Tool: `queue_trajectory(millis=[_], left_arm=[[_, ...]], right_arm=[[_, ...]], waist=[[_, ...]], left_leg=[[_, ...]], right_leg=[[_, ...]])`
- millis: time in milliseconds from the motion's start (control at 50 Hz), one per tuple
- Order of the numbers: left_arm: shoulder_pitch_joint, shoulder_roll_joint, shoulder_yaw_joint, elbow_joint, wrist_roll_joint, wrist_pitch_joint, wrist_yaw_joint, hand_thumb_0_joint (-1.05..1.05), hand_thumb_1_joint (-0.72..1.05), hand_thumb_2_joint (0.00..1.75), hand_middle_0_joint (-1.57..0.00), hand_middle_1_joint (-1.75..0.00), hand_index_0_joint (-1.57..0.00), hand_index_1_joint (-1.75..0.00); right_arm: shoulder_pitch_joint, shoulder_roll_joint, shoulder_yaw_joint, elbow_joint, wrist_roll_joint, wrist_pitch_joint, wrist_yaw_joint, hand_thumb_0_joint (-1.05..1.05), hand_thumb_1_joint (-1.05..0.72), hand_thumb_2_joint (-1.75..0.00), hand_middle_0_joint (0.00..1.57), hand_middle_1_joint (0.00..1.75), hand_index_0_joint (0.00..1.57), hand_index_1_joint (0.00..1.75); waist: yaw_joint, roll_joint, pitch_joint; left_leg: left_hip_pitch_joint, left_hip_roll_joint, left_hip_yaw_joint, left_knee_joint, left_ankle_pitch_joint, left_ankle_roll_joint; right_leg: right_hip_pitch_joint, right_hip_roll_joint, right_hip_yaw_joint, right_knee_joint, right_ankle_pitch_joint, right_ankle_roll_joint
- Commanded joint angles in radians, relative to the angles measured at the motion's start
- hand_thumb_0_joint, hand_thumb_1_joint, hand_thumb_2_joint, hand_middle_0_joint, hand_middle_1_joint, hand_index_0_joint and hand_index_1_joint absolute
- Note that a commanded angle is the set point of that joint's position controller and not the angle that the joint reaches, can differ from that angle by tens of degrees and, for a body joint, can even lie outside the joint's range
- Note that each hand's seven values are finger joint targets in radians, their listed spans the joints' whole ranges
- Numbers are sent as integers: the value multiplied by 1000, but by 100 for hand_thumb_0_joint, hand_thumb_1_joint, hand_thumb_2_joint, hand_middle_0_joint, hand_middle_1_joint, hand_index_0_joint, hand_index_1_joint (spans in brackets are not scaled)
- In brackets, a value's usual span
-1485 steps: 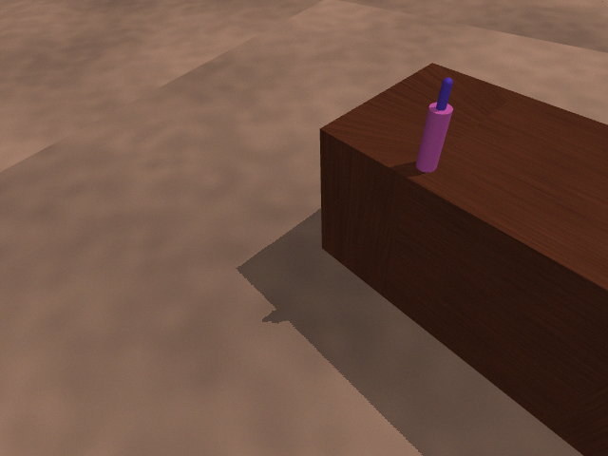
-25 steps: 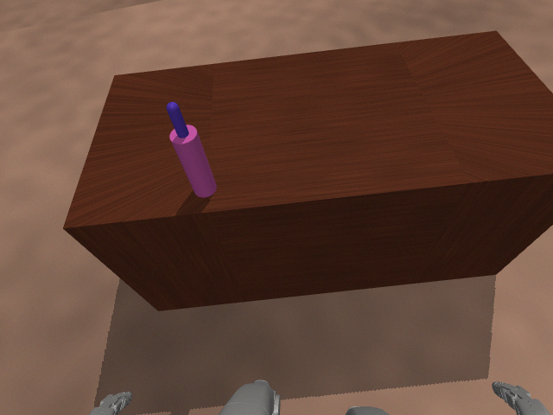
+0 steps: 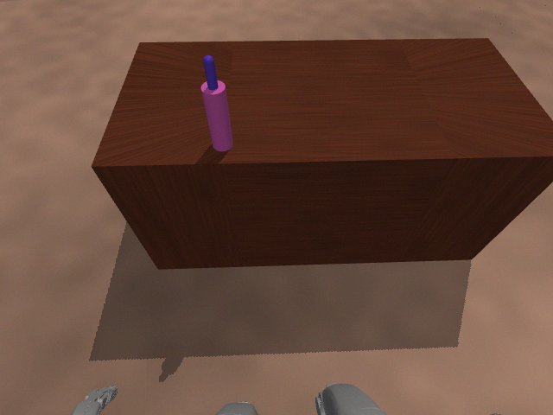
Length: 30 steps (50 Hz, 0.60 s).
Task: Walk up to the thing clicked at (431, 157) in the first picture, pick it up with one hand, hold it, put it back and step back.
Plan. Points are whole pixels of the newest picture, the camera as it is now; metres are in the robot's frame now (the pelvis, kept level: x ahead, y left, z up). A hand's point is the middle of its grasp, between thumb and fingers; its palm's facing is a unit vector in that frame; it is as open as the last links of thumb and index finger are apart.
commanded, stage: step back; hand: left
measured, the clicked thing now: (216, 105) +0.75 +0.21 -0.04
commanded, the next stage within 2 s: stand in 1.90 s
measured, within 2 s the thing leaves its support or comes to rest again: neither
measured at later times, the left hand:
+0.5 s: hand out of the picture -0.06 +0.26 -0.15, palm faces +0.03 -0.91 -0.42, open 7.4 cm
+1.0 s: hand out of the picture -0.26 +0.23 -0.14, palm faces +0.04 -0.90 -0.43, open 7.4 cm
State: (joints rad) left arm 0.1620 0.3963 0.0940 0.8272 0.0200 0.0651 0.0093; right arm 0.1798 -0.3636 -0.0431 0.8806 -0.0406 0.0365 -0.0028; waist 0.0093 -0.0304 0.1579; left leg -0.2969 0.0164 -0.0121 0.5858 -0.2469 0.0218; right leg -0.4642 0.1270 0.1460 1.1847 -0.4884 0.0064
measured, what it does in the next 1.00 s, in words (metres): walks backwards: right foot, then left foot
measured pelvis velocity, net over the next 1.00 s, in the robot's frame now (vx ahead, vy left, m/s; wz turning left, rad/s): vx -0.30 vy -0.05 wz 0.03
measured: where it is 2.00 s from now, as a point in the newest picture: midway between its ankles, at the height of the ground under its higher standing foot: outside the picture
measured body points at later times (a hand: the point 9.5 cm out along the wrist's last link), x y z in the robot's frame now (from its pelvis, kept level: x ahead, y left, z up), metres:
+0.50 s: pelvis -0.17 -0.02 -0.02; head -0.11 -0.02 +0.43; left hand -0.06 +0.30 -0.12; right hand -0.07 -0.34 -0.14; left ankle -0.17 +0.09 -0.73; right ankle -0.10 -0.15 -0.73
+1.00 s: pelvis -0.30 -0.05 +0.00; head -0.28 -0.07 +0.45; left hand -0.26 +0.27 -0.11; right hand -0.23 -0.38 -0.14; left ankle -0.30 +0.09 -0.70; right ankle -0.30 -0.16 -0.73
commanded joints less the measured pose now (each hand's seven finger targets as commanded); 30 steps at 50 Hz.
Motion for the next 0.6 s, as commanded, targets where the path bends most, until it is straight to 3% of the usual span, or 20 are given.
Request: queue_trajectory(millis=[0,60,80,120,140,160,180,220,240,280,340,380,420,440,460,480,500,520,540,580], left_arm=[[6,157,38,-81,7,-28,1,0,90,90,-20,-30,-20,-30],[48,150,27,-52,6,-39,-1,0,90,90,-20,-30,-20,-30],[94,143,24,-26,8,-42,0,0,90,90,-20,-30,-20,-30],[153,166,31,13,19,-53,4,0,90,90,-20,-30,-20,-30],[142,222,48,3,32,-57,3,0,90,90,-20,-30,-20,-30],[85,336,74,-19,27,-49,0,0,90,90,-20,-30,-20,-30],[21,371,77,-55,32,-53,3,0,90,90,-20,-30,-20,-30],[-101,277,46,-88,21,-63,16,0,90,90,-20,-30,-20,-30],[-110,239,47,-86,25,-59,16,0,90,90,-20,-30,-20,-30],[-59,238,46,-85,29,-56,20,0,90,90,-20,-30,-20,-30],[19,229,45,-81,31,-45,31,0,90,90,-20,-30,-20,-30],[2,233,40,-90,19,-35,30,0,90,90,-20,-30,-20,-30],[-25,230,28,-103,2,-21,22,0,90,90,-20,-30,-20,-30],[-2,193,13,-108,3,-17,20,0,90,90,-20,-30,-20,-30],[-4,155,1,-117,-3,-19,17,0,90,90,-20,-30,-20,-30],[-79,196,21,-119,-2,-17,33,0,90,90,-20,-30,-20,-30],[-93,213,29,-99,6,-13,34,0,90,90,-20,-30,-20,-30],[-52,196,27,-78,-7,-11,29,0,90,90,-20,-30,-20,-30],[-6,187,26,-50,-17,-11,24,0,90,90,-20,-30,-20,-30],[28,185,29,-47,-11,-19,14,0,90,90,-20,-30,-20,-30]], right_arm=[[-5,-259,-78,-103,5,-31,-26,0,-90,-90,20,30,20,30],[-16,-290,-85,-112,6,-16,-21,0,-90,-90,20,30,20,30],[-40,-295,-84,-118,10,-8,-20,0,-90,-90,20,30,20,30],[-55,-274,-70,-121,22,7,-16,0,-90,-90,20,30,20,30],[-50,-233,-59,-132,27,7,-12,0,-90,-90,20,30,20,30],[-103,-192,-56,-145,38,6,-25,0,-90,-90,20,30,20,30],[-112,-231,-74,-142,32,11,-35,0,-90,-90,20,30,20,30],[-32,-245,-71,-101,43,10,-31,0,-90,-90,20,30,20,30],[-6,-230,-64,-84,50,4,-29,0,-90,-90,20,30,20,30],[2,-217,-52,-88,41,-6,-32,0,-90,-90,20,30,20,30],[-39,-188,-43,-113,28,-14,-30,0,-90,-90,20,30,20,30],[-4,-188,-49,-98,18,-15,-26,0,-90,-90,20,30,20,30],[81,-193,-59,-58,13,-18,-26,0,-90,-90,20,30,20,30],[65,-238,-76,-59,2,-19,-27,0,-90,-90,20,30,20,30],[24,-345,-95,-76,1,-17,-19,0,-90,-90,20,30,20,30],[-3,-411,-107,-98,7,-17,-13,0,-90,-90,20,30,20,30],[-25,-370,-102,-91,0,-23,-15,0,-90,-90,20,30,20,30],[-72,-316,-79,-96,0,-24,-21,0,-90,-90,20,30,20,30],[-104,-286,-65,-103,-1,-23,-25,0,-90,-90,20,30,20,30],[-105,-272,-62,-104,3,-21,-26,0,-90,-90,20,30,20,30]], waist=[[-31,189,-174],[-25,248,-223],[-5,245,-237],[23,186,-248],[17,51,-211],[59,-266,-157],[54,-253,-85],[-32,-67,-87],[-36,-62,-107],[-1,-107,-138],[51,-144,-168],[37,-161,-191],[-6,-132,-228],[7,-46,-238],[8,208,-235],[-48,295,-221],[-33,192,-185],[5,115,-180],[34,113,-173],[42,174,-160]], left_leg=[[202,239,-207,-128,349,229],[194,232,-199,-87,330,198],[159,227,-192,-60,312,186],[42,176,-159,6,209,114],[-127,80,-142,91,17,59],[-202,-111,-43,325,-306,-6],[-156,-68,-145,536,-380,-27],[-160,-103,-197,647,-261,-16],[-167,-124,-156,625,-235,-21],[-154,-106,-120,550,-252,-34],[-189,-64,-62,264,-283,-36],[-106,-47,-7,86,-229,-27],[52,-55,34,-177,15,-13],[141,49,-123,-203,109,24],[185,274,-413,-224,250,149],[2,417,-537,-272,301,293],[-62,383,-467,-248,317,290],[-42,304,-333,-207,372,248],[-37,259,-260,-176,385,219],[-5,245,-227,-143,405,210]], right_leg=[[-8,-61,-21,-197,-42,35],[111,-100,-108,-474,1,15],[178,-100,-129,-600,81,8],[324,-104,-128,-811,260,-19],[355,-211,68,-815,197,-57],[182,-444,340,-903,212,-223],[-14,-563,458,-938,242,-312],[35,-422,188,-804,465,-232],[98,-367,86,-752,535,-205],[173,-349,46,-707,606,-200],[370,-369,66,-647,719,-198],[372,-368,66,-599,730,-187],[306,-336,43,-523,645,-139],[174,-287,20,-472,482,-90],[-17,-118,-107,-308,131,-30],[44,-82,-81,-91,-182,-15],[80,-77,4,17,-161,-18],[54,-52,36,59,-112,-28],[52,-47,23,87,-66,-27],[63,-73,-20,-32,-40,-10]])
